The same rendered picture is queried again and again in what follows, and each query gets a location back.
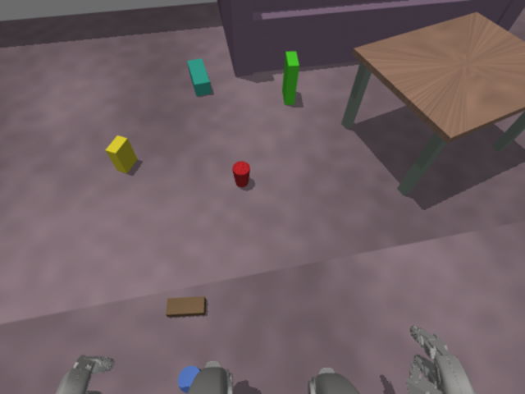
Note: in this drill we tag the left robot hand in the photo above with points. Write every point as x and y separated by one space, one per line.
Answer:
76 380

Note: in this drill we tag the right robot hand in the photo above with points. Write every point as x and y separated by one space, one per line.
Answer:
446 376

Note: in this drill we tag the coffee table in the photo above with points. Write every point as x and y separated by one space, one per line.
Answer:
458 76

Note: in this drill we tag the sofa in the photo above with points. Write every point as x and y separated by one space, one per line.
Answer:
259 32

